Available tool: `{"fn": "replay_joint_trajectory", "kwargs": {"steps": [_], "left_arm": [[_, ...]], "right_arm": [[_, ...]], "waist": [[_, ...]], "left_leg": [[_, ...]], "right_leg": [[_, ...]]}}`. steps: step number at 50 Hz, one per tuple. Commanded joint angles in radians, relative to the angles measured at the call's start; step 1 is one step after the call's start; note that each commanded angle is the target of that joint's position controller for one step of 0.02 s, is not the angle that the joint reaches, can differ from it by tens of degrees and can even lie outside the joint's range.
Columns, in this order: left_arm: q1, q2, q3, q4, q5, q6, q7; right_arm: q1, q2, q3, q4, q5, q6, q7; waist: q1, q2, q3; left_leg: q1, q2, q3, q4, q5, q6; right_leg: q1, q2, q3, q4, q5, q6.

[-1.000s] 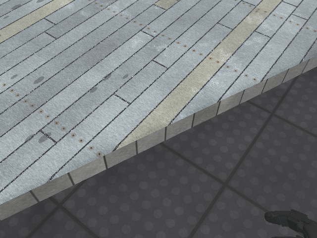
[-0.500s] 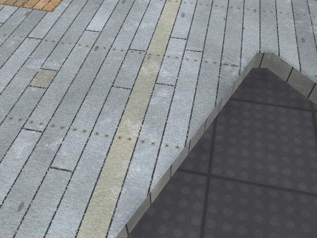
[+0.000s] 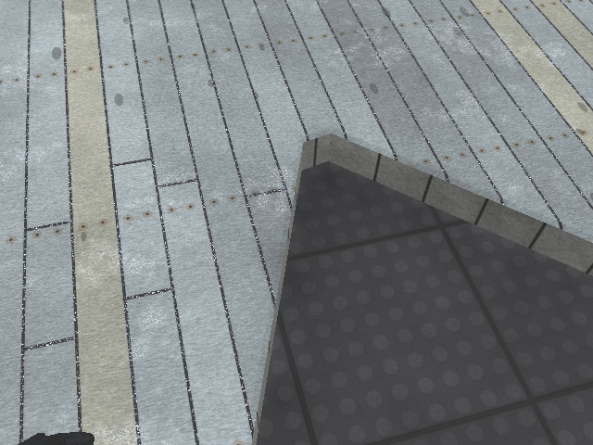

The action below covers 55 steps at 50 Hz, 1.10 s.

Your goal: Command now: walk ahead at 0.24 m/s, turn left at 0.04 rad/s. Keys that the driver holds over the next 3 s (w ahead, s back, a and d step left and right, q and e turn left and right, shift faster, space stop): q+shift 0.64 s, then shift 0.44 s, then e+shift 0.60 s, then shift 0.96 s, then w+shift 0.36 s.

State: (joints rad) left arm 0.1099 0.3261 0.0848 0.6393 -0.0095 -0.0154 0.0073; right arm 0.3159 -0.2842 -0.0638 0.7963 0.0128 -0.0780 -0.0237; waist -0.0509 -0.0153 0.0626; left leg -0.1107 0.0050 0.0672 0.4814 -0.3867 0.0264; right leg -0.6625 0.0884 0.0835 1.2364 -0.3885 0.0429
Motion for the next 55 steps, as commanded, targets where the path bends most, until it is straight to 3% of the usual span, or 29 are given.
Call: {"fn": "replay_joint_trajectory", "kwargs": {"steps": [1, 2, 3, 5, 6, 7, 8, 10, 12, 13, 15, 20, 21, 23, 25, 27, 31, 32, 33, 34, 35, 36, 37, 39, 41, 44, 50, 53, 55], "left_arm": [[-0.004, -0.077, -0.036, -0.078, 0.011, -0.047, -0.026], [0.046, -0.053, -0.055, -0.049, 0.075, -0.014, -0.044], [0.116, -0.057, -0.048, -0.049, 0.059, -0.002, -0.039], [0.312, 0.037, -0.026, 0.007, 0.067, 0.005, -0.008], [0.326, 0.070, -0.023, 0.033, 0.086, -0.007, 0.003], [0.328, 0.136, -0.015, -0.003, 0.101, -0.022, 0.001], [0.302, 0.119, -0.008, -0.031, 0.073, -0.019, -0.001], [0.166, 0.025, -0.033, -0.051, 0.039, -0.011, 0.012], [0.151, 0.019, -0.037, -0.012, 0.032, -0.010, 0.042], [0.156, 0.027, -0.036, -0.016, 0.039, -0.017, 0.044], [0.132, 0.013, -0.037, -0.003, 0.037, -0.031, 0.038], [0.159, 0.031, -0.030, 0.019, 0.051, -0.035, 0.050], [0.062, 0.016, -0.029, 0.005, 0.009, 0.009, 0.068], [0.086, 0.078, -0.011, 0.012, 0.014, 0.050, 0.085], [0.079, 0.138, 0.013, 0.022, 0.016, 0.065, 0.077], [0.103, 0.193, 0.037, 0.033, 0.014, 0.066, 0.062], [0.075, 0.210, 0.057, 0.059, -0.036, 0.066, 0.016], [0.130, 0.156, 0.041, 0.068, -0.031, 0.057, 0.010], [0.119, 0.067, 0.015, -0.019, 0.021, 0.042, 0.014], [0.023, 0.106, 0.025, -0.035, 0.024, 0.022, -0.006], [-0.033, 0.108, 0.029, -0.030, -0.019, 0.011, -0.015], [-0.082, 0.073, 0.013, -0.043, -0.030, 0.007, -0.010], [-0.069, 0.058, 0.007, -0.039, -0.017, 0.010, 0.006], [-0.001, 0.075, 0.010, -0.027, -0.001, 0.021, 0.024], [0.026, 0.041, 0.000, -0.023, 0.009, 0.024, 0.025], [0.005, 0.010, -0.020, -0.032, 0.004, 0.011, 0.021], [-0.008, -0.001, -0.037, -0.067, -0.002, 0.012, 0.027], [-0.032, -0.083, -0.074, -0.078, 0.012, 0.007, 0.017], [0.001, -0.104, -0.085, -0.068, -0.008, 0.005, 0.004]], "right_arm": [[-0.084, -0.100, -0.024, -0.054, 0.025, -0.017, -0.016], [0.011, -0.088, -0.010, -0.005, -0.024, -0.021, 0.012], [0.012, -0.143, -0.034, 0.001, -0.024, -0.027, 0.021], [-0.090, -0.145, -0.045, -0.037, 0.016, -0.024, 0.021], [-0.095, -0.098, -0.037, -0.057, 0.037, -0.008, 0.024], [0.018, 0.018, -0.012, -0.091, 0.048, 0.016, 0.010], [0.103, -0.058, -0.023, -0.082, 0.055, 0.041, -0.021], [0.033, -0.064, -0.030, -0.099, 0.000, 0.075, -0.044], [-0.042, -0.021, -0.024, -0.118, -0.036, 0.113, -0.031], [0.011, 0.003, -0.021, -0.147, -0.026, 0.131, -0.028], [-0.040, 0.016, -0.014, -0.192, -0.022, 0.160, -0.038], [-0.178, 0.056, -0.007, -0.313, -0.052, 0.188, -0.045], [-0.164, 0.038, 0.007, -0.327, 0.021, 0.172, -0.049], [-0.231, 0.056, 0.025, -0.376, 0.003, 0.153, -0.052], [-0.287, 0.093, 0.051, -0.400, -0.003, 0.140, -0.028], [-0.335, 0.098, 0.062, -0.421, 0.000, 0.128, -0.002], [-0.202, -0.010, 0.016, -0.379, 0.012, 0.118, 0.005], [-0.130, -0.081, -0.021, -0.356, 0.016, 0.118, -0.002], [-0.089, -0.275, -0.075, -0.374, 0.009, 0.113, -0.011], [-0.069, -0.306, -0.087, -0.397, -0.045, 0.095, 0.002], [-0.097, -0.258, -0.060, -0.390, -0.056, 0.066, 0.029], [-0.111, -0.182, -0.037, -0.373, -0.033, 0.052, 0.039], [-0.139, -0.111, -0.022, -0.354, -0.004, 0.050, 0.040], [-0.199, -0.047, -0.006, -0.340, -0.008, 0.056, 0.022], [-0.179, -0.045, -0.004, -0.330, -0.025, 0.051, 0.000], [-0.103, -0.057, -0.002, -0.296, -0.024, 0.045, -0.022], [-0.084, -0.031, 0.018, -0.267, -0.021, 0.074, -0.039], [-0.086, -0.038, 0.017, -0.255, -0.009, 0.114, -0.043], [-0.089, -0.026, 0.026, -0.244, -0.014, 0.131, -0.050]], "waist": [[0.066, 0.086, -0.022], [0.052, 0.053, -0.107], [0.099, 0.207, -0.090], [0.233, 0.224, -0.169], [0.250, 0.072, -0.231], [0.183, -0.191, -0.426], [0.181, -0.134, -0.567], [0.115, -0.021, -0.324], [0.075, -0.008, -0.158], [0.029, -0.075, -0.165], [-0.005, -0.083, -0.106], [-0.046, -0.021, -0.128], [-0.049, -0.065, -0.064], [-0.034, -0.099, -0.054], [-0.007, -0.136, -0.070], [0.028, -0.146, -0.115], [-0.025, -0.159, -0.191], [-0.041, -0.086, -0.235], [-0.015, 0.362, -0.272], [-0.073, 0.368, -0.428], [-0.062, 0.222, -0.387], [-0.046, 0.192, -0.290], [-0.006, 0.181, -0.194], [0.059, 0.204, -0.157], [0.063, 0.173, -0.188], [0.042, 0.118, -0.209], [0.046, 0.136, -0.173], [0.028, 0.145, -0.148], [0.025, 0.167, -0.149]], "left_leg": [[-0.152, 0.119, -0.150, -0.117, 1.159, 0.053], [-0.130, 0.066, -0.125, -0.122, 1.382, 0.027], [-0.129, 0.092, -0.173, -0.033, 1.465, 0.013], [-0.132, 0.074, -0.214, 0.207, 1.241, -0.029], [-0.283, -0.037, -0.152, 0.485, 0.547, -0.052], [-0.452, -0.139, -0.084, 0.942, -0.371, -0.058], [-0.462, -0.105, -0.143, 1.172, -0.352, -0.034], [-0.645, -0.061, -0.066, 1.300, -0.248, -0.036], [-0.675, -0.042, -0.038, 1.404, -0.209, -0.033], [-0.684, -0.042, -0.059, 1.447, -0.199, -0.041], [-0.744, -0.014, -0.102, 1.457, -0.192, -0.043], [-0.980, 0.011, -0.140, 1.617, -0.181, -0.032], [-1.038, 0.040, -0.173, 1.629, -0.146, -0.105], [-0.986, 0.063, -0.085, 1.441, -0.097, -0.149], [-0.866, 0.113, -0.028, 1.171, -0.094, -0.119], [-0.783, 0.128, -0.001, 1.054, -0.184, -0.071], [-0.527, 0.013, 0.087, 0.689, -0.175, 0.043], [-0.381, -0.072, -0.013, 0.498, -0.037, 0.112], [-0.118, 0.144, -0.603, 0.268, 0.408, 0.299], [-0.084, 0.267, -0.977, 0.002, 0.400, 0.422], [-0.119, 0.312, -0.869, -0.007, 0.325, 0.377], [-0.168, 0.274, -0.796, 0.046, 0.268, 0.327], [-0.222, 0.232, -0.698, 0.095, 0.233, 0.256], [-0.359, 0.166, -0.535, 0.131, 0.217, 0.189], [-0.334, 0.168, -0.498, 0.134, 0.385, 0.198], [-0.217, 0.179, -0.482, 0.098, 0.413, 0.209], [-0.131, 0.181, -0.448, -0.015, 0.304, 0.230], [-0.206, 0.109, -0.332, -0.029, 0.172, 0.205], [-0.229, 0.134, -0.339, -0.061, -0.009, 0.198]], "right_leg": [[0.229, 0.031, -0.180, -0.509, 0.255, 0.038], [0.376, 0.100, -0.241, -0.513, 0.280, -0.006], [0.422, 0.078, -0.200, -0.593, 0.315, -0.035], [0.633, -0.051, -0.073, -0.812, 0.602, -0.114], [0.843, -0.161, -0.012, -0.873, 0.953, -0.158], [1.075, -0.481, 0.188, -0.636, 1.745, -0.254], [1.058, -0.603, 0.228, -0.616, 1.825, -0.368], [0.840, -0.501, 0.150, -0.738, 1.266, -0.348], [0.635, -0.397, 0.058, -0.839, 1.040, -0.273], [0.581, -0.471, 0.064, -0.864, 1.000, -0.309], [0.481, -0.476, 0.033, -0.945, 0.699, -0.282], [0.571, -0.492, -0.052, -0.944, 0.555, -0.248], [0.544, -0.464, -0.101, -0.970, 0.478, -0.221], [0.514, -0.407, -0.194, -0.992, 0.466, -0.227], [0.520, -0.371, -0.291, -0.997, 0.483, -0.211], [0.577, -0.433, -0.300, -0.975, 0.620, -0.237], [0.661, -0.447, -0.370, -0.777, 1.157, -0.199], [0.635, -0.373, -0.384, -0.543, 1.245, -0.139], [0.156, -0.197, -0.321, -0.127, 0.260, 0.005], [0.003, -0.020, -0.040, 0.189, -0.181, 0.030], [-0.069, -0.042, 0.041, 0.288, -0.151, 0.003], [-0.119, -0.062, 0.031, 0.255, -0.117, -0.021], [-0.156, -0.096, 0.025, 0.203, -0.072, -0.025], [-0.039, -0.111, -0.014, 0.184, -0.013, -0.016], [-0.016, -0.077, -0.054, 0.240, 0.013, -0.007], [-0.092, -0.068, -0.041, 0.218, 0.056, -0.009], [-0.144, -0.092, 0.000, 0.000, 0.132, 0.051], [0.013, -0.084, -0.098, -0.340, 0.110, 0.051], [0.142, -0.087, -0.096, -0.543, 0.071, 0.042]]}}
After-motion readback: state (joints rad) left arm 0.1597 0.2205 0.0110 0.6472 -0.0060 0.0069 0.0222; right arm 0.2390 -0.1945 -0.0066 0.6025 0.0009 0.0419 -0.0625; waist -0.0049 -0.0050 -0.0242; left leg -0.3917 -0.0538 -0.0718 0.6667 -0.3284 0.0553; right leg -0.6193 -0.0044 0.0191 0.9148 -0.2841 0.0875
